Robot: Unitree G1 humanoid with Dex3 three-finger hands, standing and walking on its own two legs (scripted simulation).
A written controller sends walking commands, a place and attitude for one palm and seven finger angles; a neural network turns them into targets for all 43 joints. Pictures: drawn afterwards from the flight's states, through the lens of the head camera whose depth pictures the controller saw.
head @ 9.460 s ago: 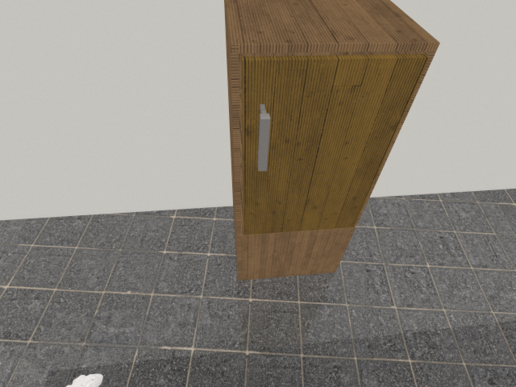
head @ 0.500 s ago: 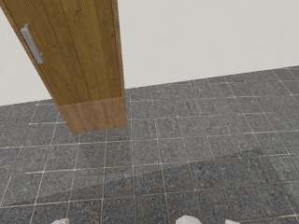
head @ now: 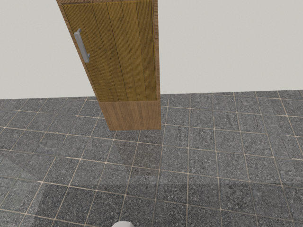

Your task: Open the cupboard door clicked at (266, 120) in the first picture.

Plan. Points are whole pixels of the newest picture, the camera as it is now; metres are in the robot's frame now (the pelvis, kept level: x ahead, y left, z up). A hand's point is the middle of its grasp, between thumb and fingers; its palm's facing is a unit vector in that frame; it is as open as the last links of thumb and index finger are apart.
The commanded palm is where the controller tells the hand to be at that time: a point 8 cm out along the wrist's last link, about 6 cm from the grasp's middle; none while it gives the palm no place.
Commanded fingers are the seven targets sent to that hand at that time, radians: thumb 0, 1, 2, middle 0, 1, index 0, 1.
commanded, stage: take the last steps up to it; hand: left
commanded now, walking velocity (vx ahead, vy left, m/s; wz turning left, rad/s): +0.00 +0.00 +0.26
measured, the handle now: (83, 45) +0.86 +0.38 +0.02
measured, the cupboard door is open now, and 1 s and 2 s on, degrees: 0 0 0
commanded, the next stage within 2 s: come to a stop and stand still in 0.94 s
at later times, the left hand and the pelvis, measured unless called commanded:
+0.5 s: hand out of the picture +0.07 +0.28 -0.18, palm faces +0.15 -0.97 -0.18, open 7.4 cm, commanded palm none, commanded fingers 0.00 0.90 0.90 -0.20 -0.30 -0.20 -0.30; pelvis +0.05 +0.09 +0.00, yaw +6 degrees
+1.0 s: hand (85, 180) +0.29 +0.27 -0.17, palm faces +0.18 -0.96 -0.22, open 7.1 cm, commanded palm none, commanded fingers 0.00 0.90 0.90 -0.20 -0.30 -0.20 -0.30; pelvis +0.25 +0.08 +0.00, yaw +7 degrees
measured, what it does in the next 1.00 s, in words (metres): walks ahead: left foot, then right foot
